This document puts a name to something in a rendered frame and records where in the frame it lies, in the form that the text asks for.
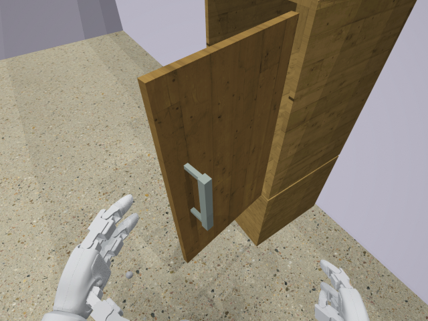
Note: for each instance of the handle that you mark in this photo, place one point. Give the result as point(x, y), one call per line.
point(205, 197)

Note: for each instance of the left robot hand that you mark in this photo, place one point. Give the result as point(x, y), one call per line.
point(90, 262)

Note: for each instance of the right robot hand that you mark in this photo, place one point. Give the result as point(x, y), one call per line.
point(346, 304)

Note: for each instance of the cupboard door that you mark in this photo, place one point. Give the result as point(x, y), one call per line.
point(217, 109)

